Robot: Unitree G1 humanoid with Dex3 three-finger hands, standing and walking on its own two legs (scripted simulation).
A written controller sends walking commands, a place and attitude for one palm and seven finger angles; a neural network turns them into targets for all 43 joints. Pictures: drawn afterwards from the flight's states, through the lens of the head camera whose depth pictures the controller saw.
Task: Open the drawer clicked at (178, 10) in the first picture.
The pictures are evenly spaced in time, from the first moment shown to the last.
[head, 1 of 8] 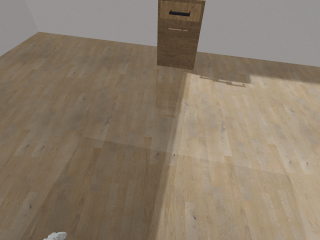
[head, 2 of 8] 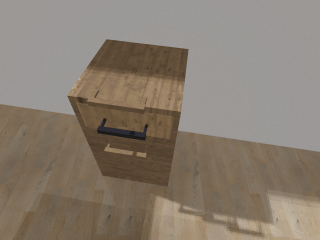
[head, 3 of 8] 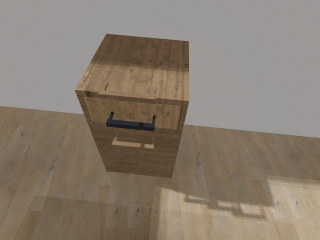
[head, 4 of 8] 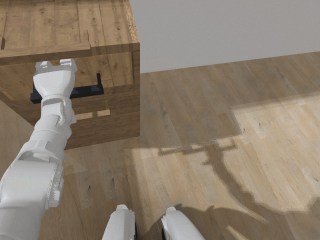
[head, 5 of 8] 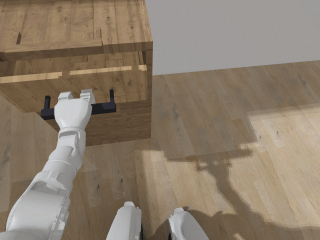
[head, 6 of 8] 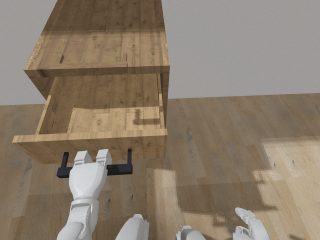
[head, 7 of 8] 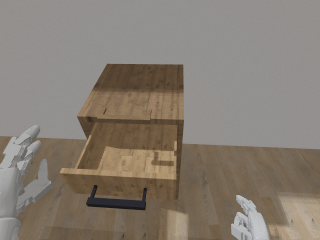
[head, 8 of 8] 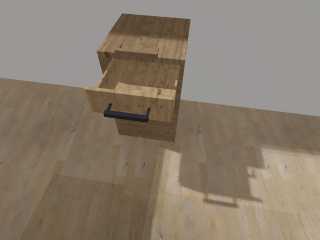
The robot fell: no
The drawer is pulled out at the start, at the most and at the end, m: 0.00 0.25 0.24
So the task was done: yes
